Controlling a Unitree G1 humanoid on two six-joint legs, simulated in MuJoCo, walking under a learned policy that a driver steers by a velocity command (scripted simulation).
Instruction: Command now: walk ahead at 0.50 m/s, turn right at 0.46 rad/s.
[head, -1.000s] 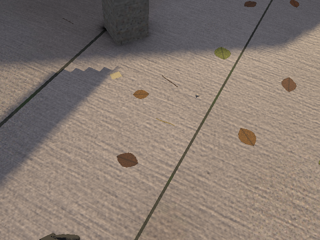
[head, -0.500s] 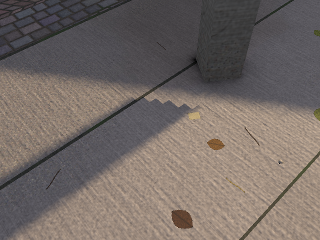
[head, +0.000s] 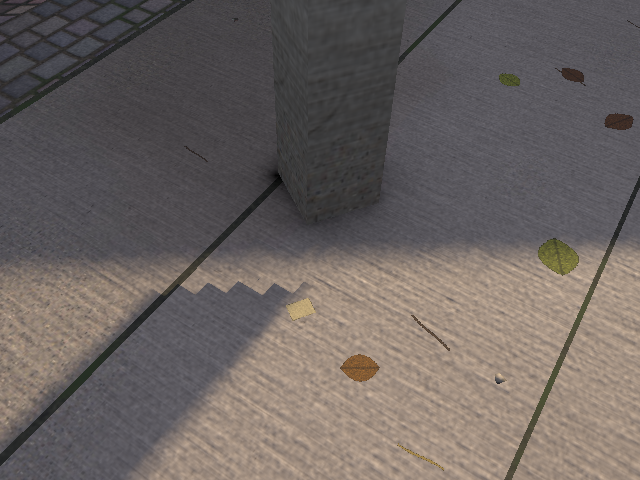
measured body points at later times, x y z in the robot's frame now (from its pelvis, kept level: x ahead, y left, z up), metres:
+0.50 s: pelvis +0.27 -0.04 +0.00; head +0.30 -0.06 +0.45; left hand +0.35 +0.23 -0.12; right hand +0.38 -0.33 -0.11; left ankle +0.47 +0.09 -0.68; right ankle +0.19 -0.08 -0.74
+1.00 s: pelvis +0.53 -0.10 +0.01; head +0.56 -0.10 +0.45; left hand +0.82 +0.01 -0.10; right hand +0.39 -0.33 -0.12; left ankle +0.54 +0.02 -0.74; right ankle +0.55 -0.27 -0.68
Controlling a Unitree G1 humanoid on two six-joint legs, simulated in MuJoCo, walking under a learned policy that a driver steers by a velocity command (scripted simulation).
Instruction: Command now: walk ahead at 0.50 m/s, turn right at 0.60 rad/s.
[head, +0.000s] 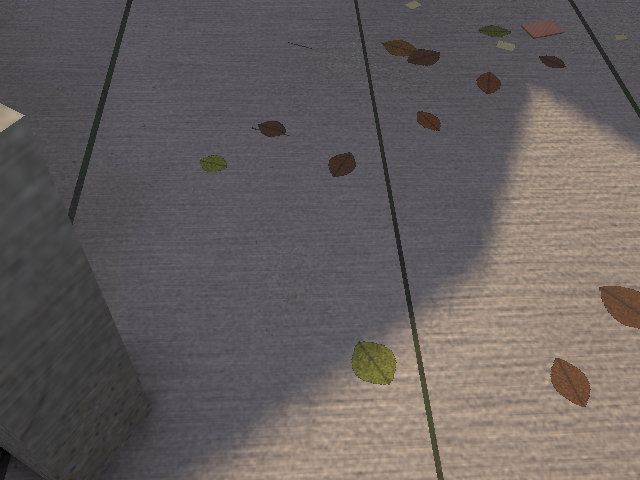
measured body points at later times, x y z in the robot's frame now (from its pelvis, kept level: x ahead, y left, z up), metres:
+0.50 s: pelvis +0.27 -0.07 +0.00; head +0.29 -0.10 +0.45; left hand +0.37 +0.19 -0.12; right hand +0.35 -0.36 -0.11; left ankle +0.44 +0.07 -0.68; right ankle +0.21 -0.11 -0.75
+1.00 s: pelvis +0.55 -0.12 +0.00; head +0.58 -0.12 +0.45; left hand +0.79 +0.04 -0.12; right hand +0.43 -0.37 -0.12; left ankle +0.56 -0.03 -0.75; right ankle +0.54 -0.28 -0.69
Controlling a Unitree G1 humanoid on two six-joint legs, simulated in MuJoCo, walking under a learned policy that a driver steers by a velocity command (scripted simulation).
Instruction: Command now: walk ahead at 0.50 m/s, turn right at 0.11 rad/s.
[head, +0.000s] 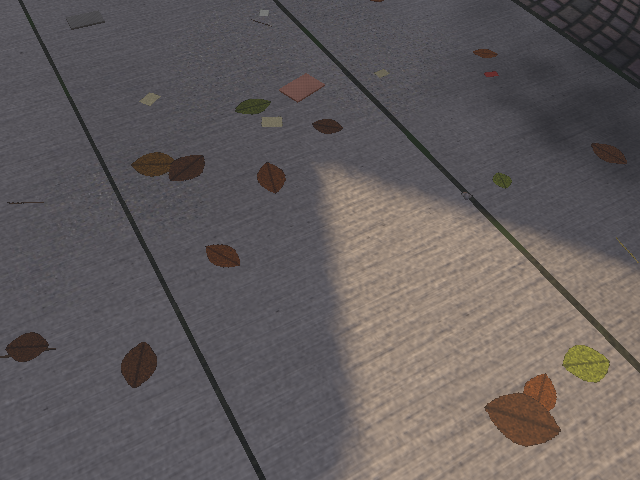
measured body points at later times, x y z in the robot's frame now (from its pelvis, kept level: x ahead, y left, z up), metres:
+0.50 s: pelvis +0.26 -0.05 +0.00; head +0.28 -0.06 +0.45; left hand +0.26 +0.21 -0.13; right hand +0.37 -0.31 -0.14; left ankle +0.33 +0.11 -0.67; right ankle +0.23 -0.11 -0.75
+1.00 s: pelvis +0.50 +0.03 -0.01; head +0.54 +0.05 +0.44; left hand +0.53 +0.31 -0.13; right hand +0.67 -0.21 -0.13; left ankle +0.50 +0.07 -0.75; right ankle +0.60 -0.12 -0.67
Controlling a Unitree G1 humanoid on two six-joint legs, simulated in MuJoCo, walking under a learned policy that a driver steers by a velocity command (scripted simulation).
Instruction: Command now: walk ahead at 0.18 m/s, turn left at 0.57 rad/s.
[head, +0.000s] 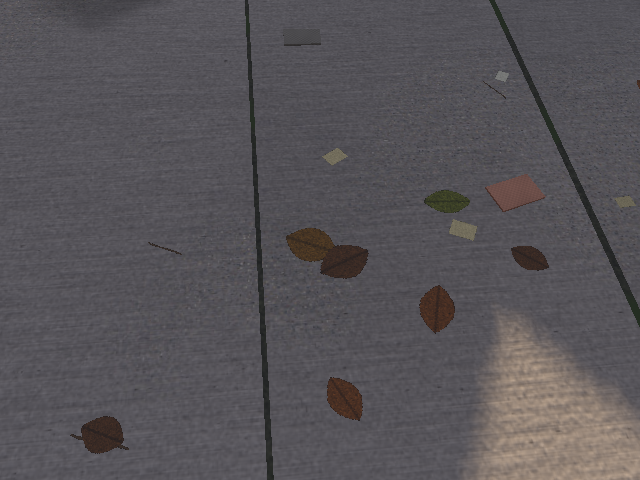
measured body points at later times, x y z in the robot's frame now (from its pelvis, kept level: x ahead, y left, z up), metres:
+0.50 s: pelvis +0.10 -0.06 +0.00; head +0.14 -0.07 +0.45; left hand +0.15 +0.24 -0.09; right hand +0.29 -0.30 -0.13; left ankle +0.02 +0.04 -0.65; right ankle +0.17 -0.14 -0.74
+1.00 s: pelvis +0.07 -0.02 +0.01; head +0.07 +0.02 +0.45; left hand -0.01 +0.26 -0.13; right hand +0.32 -0.18 -0.09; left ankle +0.04 +0.04 -0.74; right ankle +0.14 -0.15 -0.67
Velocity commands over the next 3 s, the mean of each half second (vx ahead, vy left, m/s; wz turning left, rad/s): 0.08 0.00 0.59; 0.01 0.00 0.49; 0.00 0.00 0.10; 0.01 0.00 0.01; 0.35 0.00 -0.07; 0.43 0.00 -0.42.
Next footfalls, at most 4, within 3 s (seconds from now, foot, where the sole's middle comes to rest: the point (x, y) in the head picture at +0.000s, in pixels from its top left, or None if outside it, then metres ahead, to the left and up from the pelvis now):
0.30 right None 0.21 -0.13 -0.78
0.76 left None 0.07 0.06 -0.78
1.22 right None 0.16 -0.11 -0.78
2.70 right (245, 457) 0.47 0.16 -0.78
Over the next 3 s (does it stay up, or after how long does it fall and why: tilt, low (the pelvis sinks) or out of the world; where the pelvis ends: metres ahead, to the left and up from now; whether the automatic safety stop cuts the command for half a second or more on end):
stays up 0.45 0.18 0.00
